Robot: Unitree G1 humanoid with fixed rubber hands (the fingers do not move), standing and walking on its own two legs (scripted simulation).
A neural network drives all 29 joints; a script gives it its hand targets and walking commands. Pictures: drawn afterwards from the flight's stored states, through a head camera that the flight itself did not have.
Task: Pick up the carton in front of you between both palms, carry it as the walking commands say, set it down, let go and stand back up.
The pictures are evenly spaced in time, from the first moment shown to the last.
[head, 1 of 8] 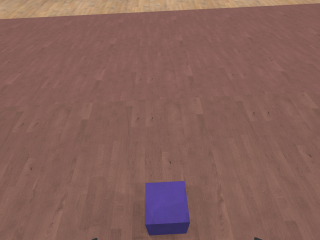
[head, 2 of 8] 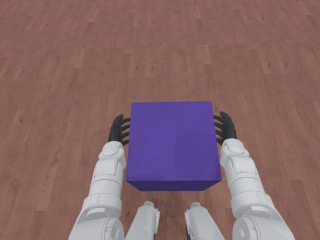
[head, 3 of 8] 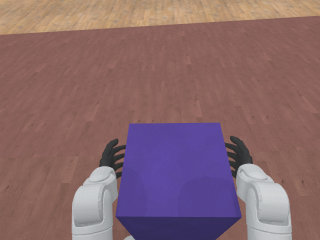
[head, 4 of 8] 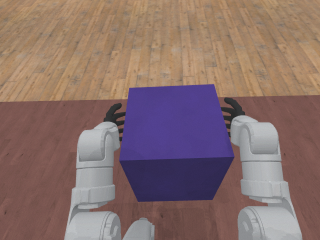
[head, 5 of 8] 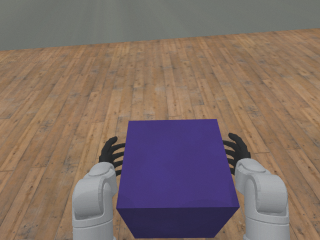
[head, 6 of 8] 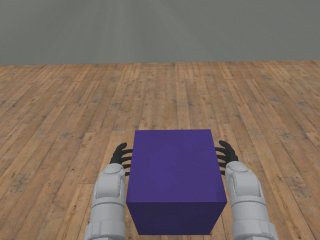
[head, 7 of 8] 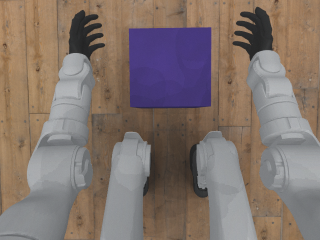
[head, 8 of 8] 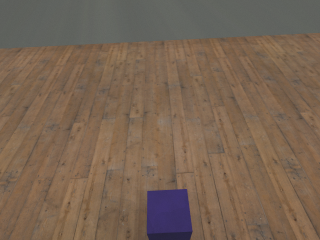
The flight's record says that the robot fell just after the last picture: no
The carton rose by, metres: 0.68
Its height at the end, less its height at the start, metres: -0.30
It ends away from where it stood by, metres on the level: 6.01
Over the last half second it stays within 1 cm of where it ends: yes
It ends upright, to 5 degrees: yes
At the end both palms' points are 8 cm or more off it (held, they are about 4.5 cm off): yes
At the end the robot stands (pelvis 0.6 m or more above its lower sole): yes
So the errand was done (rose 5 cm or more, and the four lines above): yes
